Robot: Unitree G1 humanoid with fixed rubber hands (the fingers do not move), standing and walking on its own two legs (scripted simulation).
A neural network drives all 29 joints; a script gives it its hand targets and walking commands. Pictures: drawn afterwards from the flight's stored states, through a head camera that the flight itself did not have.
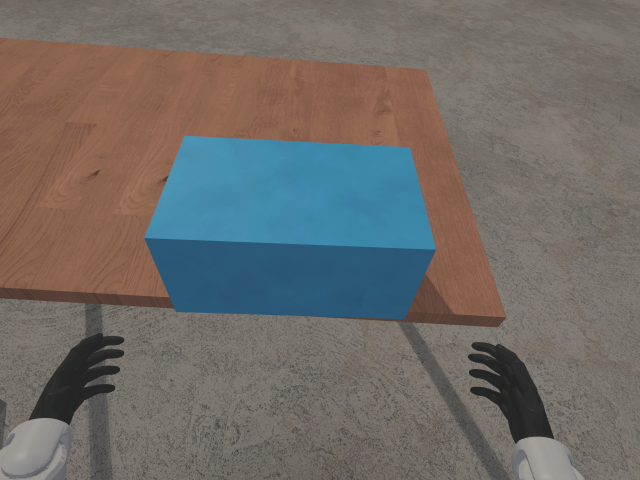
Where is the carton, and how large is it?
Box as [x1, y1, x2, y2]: [144, 136, 435, 318]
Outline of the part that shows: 184,136 144,237 176,311 404,318 435,250 409,147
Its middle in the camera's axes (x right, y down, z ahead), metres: -0.03 -0.01 +0.54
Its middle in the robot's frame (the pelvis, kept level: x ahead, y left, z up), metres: +0.41 +0.05 +0.08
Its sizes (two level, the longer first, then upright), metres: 0.314 0.186 0.154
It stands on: a table, 0.77 m high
